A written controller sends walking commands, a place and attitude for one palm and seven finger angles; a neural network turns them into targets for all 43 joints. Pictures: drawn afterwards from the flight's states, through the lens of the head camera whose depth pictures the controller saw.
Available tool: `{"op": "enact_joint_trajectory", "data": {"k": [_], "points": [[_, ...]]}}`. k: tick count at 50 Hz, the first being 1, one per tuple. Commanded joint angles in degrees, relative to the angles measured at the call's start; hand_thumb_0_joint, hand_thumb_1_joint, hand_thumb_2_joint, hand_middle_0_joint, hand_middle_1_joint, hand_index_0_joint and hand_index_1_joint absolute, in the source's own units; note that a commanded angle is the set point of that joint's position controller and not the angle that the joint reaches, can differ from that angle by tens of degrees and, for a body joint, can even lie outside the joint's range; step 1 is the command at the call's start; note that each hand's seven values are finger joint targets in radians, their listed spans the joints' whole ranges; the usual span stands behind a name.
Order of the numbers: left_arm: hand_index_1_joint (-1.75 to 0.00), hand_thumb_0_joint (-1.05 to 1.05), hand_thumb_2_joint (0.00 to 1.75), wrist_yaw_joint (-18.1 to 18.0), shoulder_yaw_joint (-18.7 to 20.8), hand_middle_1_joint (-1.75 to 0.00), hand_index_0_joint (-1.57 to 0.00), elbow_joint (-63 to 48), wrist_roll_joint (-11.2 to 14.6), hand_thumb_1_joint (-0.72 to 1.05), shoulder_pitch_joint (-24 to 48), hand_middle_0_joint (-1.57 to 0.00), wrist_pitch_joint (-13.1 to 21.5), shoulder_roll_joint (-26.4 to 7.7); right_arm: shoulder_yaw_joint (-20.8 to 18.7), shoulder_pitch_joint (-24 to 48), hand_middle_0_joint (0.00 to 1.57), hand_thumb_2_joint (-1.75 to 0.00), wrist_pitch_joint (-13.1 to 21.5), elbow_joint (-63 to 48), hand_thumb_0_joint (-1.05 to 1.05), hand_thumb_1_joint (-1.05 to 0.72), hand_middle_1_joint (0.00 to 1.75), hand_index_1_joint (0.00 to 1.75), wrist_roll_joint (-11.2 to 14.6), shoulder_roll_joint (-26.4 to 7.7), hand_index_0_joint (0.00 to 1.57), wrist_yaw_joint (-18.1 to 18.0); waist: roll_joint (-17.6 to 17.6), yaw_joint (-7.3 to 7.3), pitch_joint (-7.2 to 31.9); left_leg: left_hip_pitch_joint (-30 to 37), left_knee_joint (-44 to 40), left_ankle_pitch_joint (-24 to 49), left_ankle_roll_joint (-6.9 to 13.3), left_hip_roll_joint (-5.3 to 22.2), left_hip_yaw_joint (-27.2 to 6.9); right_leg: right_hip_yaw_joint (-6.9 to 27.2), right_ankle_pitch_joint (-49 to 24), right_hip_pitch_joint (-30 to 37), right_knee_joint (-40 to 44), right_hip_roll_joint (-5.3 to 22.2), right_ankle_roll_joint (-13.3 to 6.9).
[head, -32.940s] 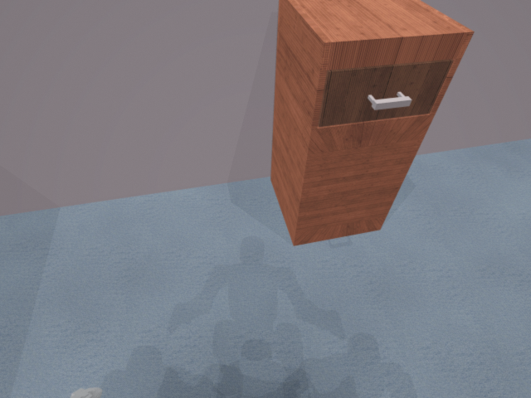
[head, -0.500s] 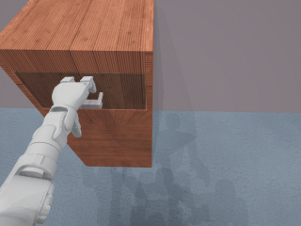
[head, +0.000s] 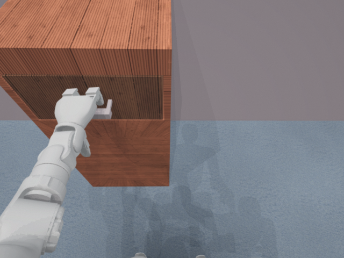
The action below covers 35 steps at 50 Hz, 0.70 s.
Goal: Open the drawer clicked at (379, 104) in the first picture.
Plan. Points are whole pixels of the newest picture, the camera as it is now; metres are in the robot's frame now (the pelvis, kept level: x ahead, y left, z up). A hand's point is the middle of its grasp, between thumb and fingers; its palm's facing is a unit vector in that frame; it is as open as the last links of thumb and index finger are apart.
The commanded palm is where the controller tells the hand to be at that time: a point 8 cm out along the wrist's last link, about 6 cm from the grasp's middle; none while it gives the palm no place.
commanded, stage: lower the fingers behind the handle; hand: left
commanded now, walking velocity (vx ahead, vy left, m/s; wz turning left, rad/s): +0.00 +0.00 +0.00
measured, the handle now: (90, 108) +0.50 +0.22 +0.01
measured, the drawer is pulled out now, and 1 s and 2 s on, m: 0.00 0.00 0.01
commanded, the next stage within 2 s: close the thumb around the handle in 0.82 s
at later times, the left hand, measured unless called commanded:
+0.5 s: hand (90, 127) +0.45 +0.22 -0.01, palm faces -0.03 -0.03 -1.00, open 13.8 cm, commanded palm +0.43 +0.21 +0.05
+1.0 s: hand (89, 128) +0.45 +0.22 -0.01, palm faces -0.04 -0.03 -1.00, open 13.7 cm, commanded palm +0.43 +0.21 +0.05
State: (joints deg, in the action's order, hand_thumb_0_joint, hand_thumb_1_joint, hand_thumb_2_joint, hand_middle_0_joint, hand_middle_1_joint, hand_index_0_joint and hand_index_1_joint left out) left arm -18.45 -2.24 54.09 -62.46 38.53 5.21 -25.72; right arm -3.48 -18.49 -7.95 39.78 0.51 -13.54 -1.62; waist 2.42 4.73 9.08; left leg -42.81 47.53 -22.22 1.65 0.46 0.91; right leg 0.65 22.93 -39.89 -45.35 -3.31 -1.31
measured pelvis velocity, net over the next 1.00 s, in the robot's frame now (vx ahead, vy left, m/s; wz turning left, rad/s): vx -0.01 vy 0.00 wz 0.00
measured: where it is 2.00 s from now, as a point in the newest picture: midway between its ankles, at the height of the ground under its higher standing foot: outside the picture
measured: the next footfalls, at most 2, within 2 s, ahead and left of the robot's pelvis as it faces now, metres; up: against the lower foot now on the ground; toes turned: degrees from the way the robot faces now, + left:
none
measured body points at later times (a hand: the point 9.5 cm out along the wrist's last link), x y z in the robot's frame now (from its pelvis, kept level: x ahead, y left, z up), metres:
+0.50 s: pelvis -0.01 +0.00 -0.02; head +0.09 +0.01 +0.42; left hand +0.45 +0.22 +0.04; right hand +0.01 -0.27 -0.14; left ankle +0.00 +0.10 -0.70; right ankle -0.02 -0.11 -0.70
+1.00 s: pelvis -0.01 +0.00 -0.01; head +0.08 +0.00 +0.43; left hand +0.44 +0.22 +0.05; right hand +0.02 -0.27 -0.14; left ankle +0.00 +0.10 -0.70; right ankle -0.02 -0.11 -0.70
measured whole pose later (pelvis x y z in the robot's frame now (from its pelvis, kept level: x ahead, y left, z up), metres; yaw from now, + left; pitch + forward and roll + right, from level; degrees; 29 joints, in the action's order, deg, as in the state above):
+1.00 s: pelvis -0.01 +0.00 -0.01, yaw +0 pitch +20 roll -2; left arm -21.7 -2.9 57.1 -63.8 40.8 3.5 -25.2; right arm -3.5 -19.1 -6.5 40.3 -0.2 -13.5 -1.6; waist 2.5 5.4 10.0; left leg -49.9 53.1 -23.7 1.6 0.8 0.3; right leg -0.1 24.3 -46.6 -50.5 -3.7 -1.3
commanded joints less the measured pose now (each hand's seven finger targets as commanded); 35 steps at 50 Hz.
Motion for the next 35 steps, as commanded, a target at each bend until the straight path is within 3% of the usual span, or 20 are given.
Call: {"op": "enact_joint_trajectory", "data": {"k": [1, 3, 8, 12, 15, 19, 21, 22, 24, 28, 31, 33, 35], "points": [[-1.20, 0.00, 0.30, -3.16, 2.10, -1.20, -0.30, -9.70, -0.20, -0.50, 23.19, -0.30, -1.05, -11.36, -3.40, -5.29, 0.20, -0.90, 0.95, -4.40, 0.00, -0.90, 0.30, 0.30, -0.48, -8.96, 0.20, -0.52, 1.30, 0.38, 21.52, 16.32, -2.48, 22.43, 0.73, -1.45, 0.12, -1.18, -20.57, 5.27, 4.04, -1.00, -1.13], [-1.20, 0.00, 0.30, -3.25, 3.31, -1.20, -0.30, -8.01, 0.02, -0.50, 23.71, -0.30, -1.48, -12.47, -3.50, -5.82, 0.20, -0.90, 0.92, -3.81, 0.00, -0.90, 0.30, 0.30, -0.61, -9.27, 0.20, -0.56, -0.28, 0.81, 20.65, 15.83, -2.13, 22.30, 0.83, -1.22, -0.24, -1.37, -19.96, 4.42, 3.94, -1.06, -1.21], [-1.20, 0.00, 0.30, -3.06, 3.51, -1.20, -0.30, -6.12, -0.21, -0.50, 24.31, -0.30, -2.72, -13.72, -3.08, -6.03, 0.20, -0.90, 0.58, -3.92, 0.00, -0.90, 0.30, 0.30, -0.59, -9.56, 0.20, -0.71, 0.38, 0.63, 20.50, 13.91, -2.05, 20.19, 0.80, -1.40, -0.20, -1.11, -18.79, 4.16, 3.68, -0.92, -1.24], [-1.20, 0.00, 0.30, -3.12, 2.18, -1.20, -0.30, -4.79, -0.65, -0.50, 24.63, -0.30, -2.50, -12.36, -2.97, -6.26, 0.20, -0.90, 0.81, -4.09, 0.00, -0.90, 0.30, 0.30, -0.55, -9.33, 0.20, -0.88, 0.29, 1.21, 18.85, 12.77, -1.63, 17.73, 0.87, -1.31, -0.37, -1.25, -16.07, 1.74, 3.48, -1.01, -1.16], [-1.20, 0.00, 0.30, -3.51, 1.53, -1.20, -0.30, -6.16, -0.74, -0.50, 26.66, -0.30, -1.41, -11.04, -3.21, -6.78, 0.20, -0.90, 1.34, -3.92, 0.00, -0.90, 0.30, 0.30, -0.82, -9.16, 0.20, -0.93, 1.94, 1.60, 20.90, 13.85, -0.58, 18.30, 0.78, -1.08, -0.73, -1.42, -15.53, -0.13, 2.43, -1.07, -1.25], [-1.20, 0.00, 0.30, -4.82, 4.27, -1.20, -0.30, -7.48, -1.35, -0.50, 26.98, -0.30, -0.24, -14.13, -3.23, -7.19, 0.20, -0.90, 1.68, -3.51, 0.00, -0.90, 0.30, 0.30, -1.27, -9.21, 0.20, -1.02, 1.84, 1.13, 24.71, 13.19, 1.32, 20.45, 0.76, -0.95, -1.06, -1.31, -17.26, -0.38, 0.33, -1.16, -1.16], [-1.20, 0.00, 0.30, -5.59, 3.62, -1.20, -0.30, -6.52, -1.41, -0.50, 25.92, -0.30, -0.72, -12.77, -3.28, -7.06, 0.20, -0.90, 1.80, -3.19, 0.00, -0.90, 0.30, 0.30, -1.40, -9.24, 0.20, -0.76, 2.16, 1.29, 23.42, 12.32, 1.78, 19.95, 0.67, -0.83, -0.86, -1.48, -16.79, -1.64, 0.20, -1.24, -1.11], [-1.20, 0.00, 0.30, -5.95, 4.52, -1.20, -0.30, -6.54, -1.56, -0.50, 25.51, -0.30, -1.22, -13.88, -3.37, -7.22, 0.20, -0.90, 1.72, -3.03, 0.00, -0.90, 0.30, 0.30, -1.36, -9.39, 0.20, -0.70, 1.78, 0.79, 24.15, 12.06, 1.82, 19.80, 0.62, -0.92, -0.88, -1.53, -16.68, -1.00, -0.04, -1.26, -1.18], [-1.20, 0.00, 0.30, -6.46, 2.98, -1.20, -0.30, -7.62, -1.87, -0.50, 27.07, -0.30, -1.99, -12.10, -3.47, -7.49, 0.20, -0.90, 1.75, -3.04, 0.00, -0.90, 0.30, 0.30, -1.39, -9.22, 0.20, -0.49, 3.08, 1.14, 25.98, 14.06, 1.93, 21.69, 0.45, -0.77, -1.22, -1.84, -17.25, -1.73, -0.40, -1.41, -1.22], [-1.20, 0.00, 0.30, -6.28, 2.77, -1.20, -0.30, -5.41, -0.97, -0.50, 29.12, -0.30, -4.56, -12.61, -3.17, -7.71, 0.20, -0.90, 1.43, -2.45, 0.00, -0.90, 0.30, 0.30, -1.16, -9.56, 0.20, -0.52, 0.81, 2.27, 23.45, 12.39, 1.06, 18.99, 0.80, -0.91, -1.16, -1.78, -16.14, -0.67, 0.98, -1.42, -1.07], [-1.20, 0.00, 0.30, -5.51, 2.34, -1.20, -0.30, -5.79, -1.21, -0.50, 28.97, -0.30, -5.03, -12.83, -3.04, -7.54, 0.20, -0.90, 1.45, -2.87, 0.00, -0.90, 0.30, 0.30, -0.89, -9.42, 0.20, -0.85, 2.39, 1.77, 23.53, 13.58, 0.31, 18.57, 0.81, -0.99, -0.90, -1.58, -15.66, -0.40, 1.67, -1.32, -0.99], [-1.20, 0.00, 0.30, -4.69, 3.26, -1.20, -0.30, -5.45, -0.69, -0.50, 27.88, -0.30, -4.78, -13.39, -2.98, -7.53, 0.20, -0.90, 1.39, -2.78, 0.00, -0.90, 0.30, 0.30, -0.93, -9.44, 0.20, -0.96, 1.39, 1.65, 23.39, 13.77, 0.25, 19.49, 0.90, -0.89, -0.93, -1.55, -16.76, 0.66, 1.85, -1.27, -1.14], [-1.20, 0.00, 0.30, -4.03, 2.43, -1.20, -0.30, -5.49, -0.39, -0.50, 25.50, -0.30, -3.98, -11.79, -2.95, -7.45, 0.20, -0.90, 1.46, -3.14, 0.00, -0.90, 0.30, 0.30, -0.86, -9.18, 0.20, -1.02, 1.46, 1.26, 22.58, 13.89, 0.05, 19.44, 0.89, -0.95, -0.79, -1.60, -16.86, 0.78, 2.05, -1.33, -1.13]]}}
